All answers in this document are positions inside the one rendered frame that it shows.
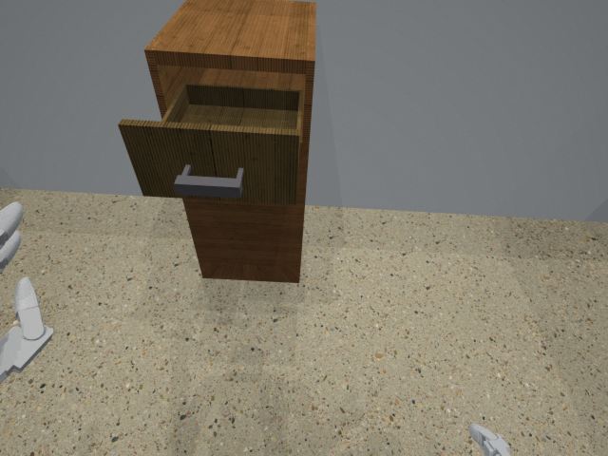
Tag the right robot hand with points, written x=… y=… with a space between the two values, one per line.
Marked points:
x=493 y=445

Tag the drawer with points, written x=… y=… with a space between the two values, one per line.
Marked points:
x=218 y=129

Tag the left robot hand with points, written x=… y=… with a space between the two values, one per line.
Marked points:
x=19 y=345

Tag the handle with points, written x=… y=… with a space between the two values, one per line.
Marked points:
x=208 y=186

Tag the cabinet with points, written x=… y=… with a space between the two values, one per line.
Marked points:
x=254 y=43

